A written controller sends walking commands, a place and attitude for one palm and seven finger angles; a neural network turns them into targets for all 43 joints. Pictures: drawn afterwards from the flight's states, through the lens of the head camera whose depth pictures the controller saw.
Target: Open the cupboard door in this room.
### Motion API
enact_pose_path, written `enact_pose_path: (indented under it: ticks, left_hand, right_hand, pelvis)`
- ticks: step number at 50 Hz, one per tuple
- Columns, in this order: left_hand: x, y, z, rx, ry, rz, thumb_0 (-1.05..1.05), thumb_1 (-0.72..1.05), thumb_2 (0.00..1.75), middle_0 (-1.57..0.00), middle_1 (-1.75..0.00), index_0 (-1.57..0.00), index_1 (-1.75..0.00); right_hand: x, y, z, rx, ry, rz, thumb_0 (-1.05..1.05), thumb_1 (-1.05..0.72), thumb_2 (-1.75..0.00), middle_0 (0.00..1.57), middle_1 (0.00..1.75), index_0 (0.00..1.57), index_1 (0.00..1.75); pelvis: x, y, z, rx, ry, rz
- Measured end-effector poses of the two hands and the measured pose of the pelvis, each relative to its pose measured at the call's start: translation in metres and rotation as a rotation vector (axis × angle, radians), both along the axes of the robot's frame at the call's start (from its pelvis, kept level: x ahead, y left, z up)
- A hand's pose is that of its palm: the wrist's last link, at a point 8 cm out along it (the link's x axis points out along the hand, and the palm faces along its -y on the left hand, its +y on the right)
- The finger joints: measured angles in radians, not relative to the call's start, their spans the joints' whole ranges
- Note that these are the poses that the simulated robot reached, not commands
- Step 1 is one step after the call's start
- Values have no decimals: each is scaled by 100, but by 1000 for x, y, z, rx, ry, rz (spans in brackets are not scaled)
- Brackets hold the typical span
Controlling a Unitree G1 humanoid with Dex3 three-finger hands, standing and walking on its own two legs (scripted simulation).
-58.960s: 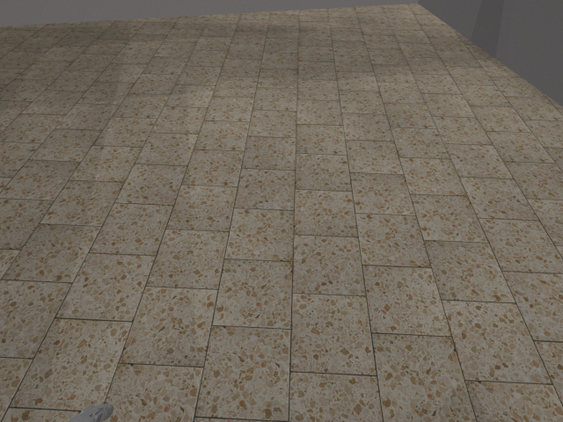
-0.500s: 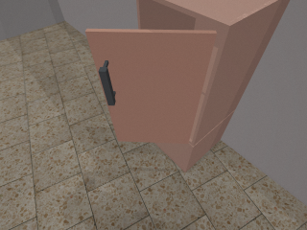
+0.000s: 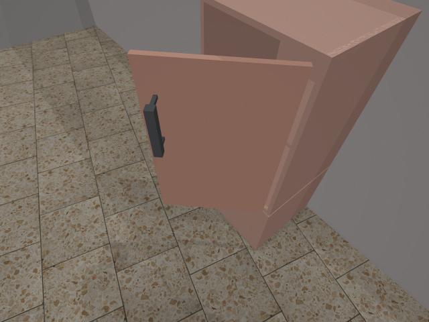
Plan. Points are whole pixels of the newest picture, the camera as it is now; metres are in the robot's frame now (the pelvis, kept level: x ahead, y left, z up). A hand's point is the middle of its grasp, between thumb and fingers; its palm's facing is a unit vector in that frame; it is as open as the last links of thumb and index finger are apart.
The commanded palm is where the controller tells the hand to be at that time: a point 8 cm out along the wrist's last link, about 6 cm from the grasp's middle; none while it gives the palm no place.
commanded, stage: come to a stop and stand still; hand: left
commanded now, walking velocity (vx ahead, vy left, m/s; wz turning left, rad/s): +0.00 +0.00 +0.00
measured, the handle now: (156, 127) +0.53 +0.18 +0.04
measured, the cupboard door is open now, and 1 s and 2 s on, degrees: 46 46 46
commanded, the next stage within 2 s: look again from close up in 0.16 s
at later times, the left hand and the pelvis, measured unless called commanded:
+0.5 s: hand out of the picture +0.03 +0.18 -0.17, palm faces +0.02 -0.98 -0.21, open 7.3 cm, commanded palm none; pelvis +0.00 -0.01 +0.00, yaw +1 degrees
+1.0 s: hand out of the picture +0.12 +0.18 -0.09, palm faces +0.25 -0.96 -0.16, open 7.4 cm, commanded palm +0.10 +0.24 -0.06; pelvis +0.00 -0.01 +0.00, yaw +3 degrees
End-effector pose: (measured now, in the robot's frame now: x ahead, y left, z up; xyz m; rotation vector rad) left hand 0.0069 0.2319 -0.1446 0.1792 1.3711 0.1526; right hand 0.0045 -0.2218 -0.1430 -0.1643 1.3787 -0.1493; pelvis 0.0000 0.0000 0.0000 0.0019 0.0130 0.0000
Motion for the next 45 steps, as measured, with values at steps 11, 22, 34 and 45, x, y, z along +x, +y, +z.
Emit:
enact_pose_path:
  ticks: [11,22,34,45]
  left_hand:
    - [2,-5,-1,-9,-3,14,0,91,90,-20,-30,-20,-30]
    - [17,-7,1,-9,-44,8,0,91,90,-20,-30,-20,-30]
    - [16,-7,2,-2,-39,13,0,91,90,-20,-30,-20,-30]
    - [8,-12,1,0,-26,18,0,91,90,-20,-30,-20,-30]
  right_hand:
    - [21,-8,2,-17,-34,24,1,-91,-90,20,30,20,30]
    - [20,-11,3,-18,-28,31,1,-91,-90,20,30,20,30]
    - [8,-13,2,-12,10,23,1,-91,-90,20,30,20,30]
    - [6,-14,1,-9,11,18,1,-91,-90,20,30,20,30]
  pelvis:
    - [5,-2,1,3,-5,5]
    - [5,-5,2,4,-5,11]
    - [5,-8,2,5,-3,17]
    - [4,-10,2,0,-3,17]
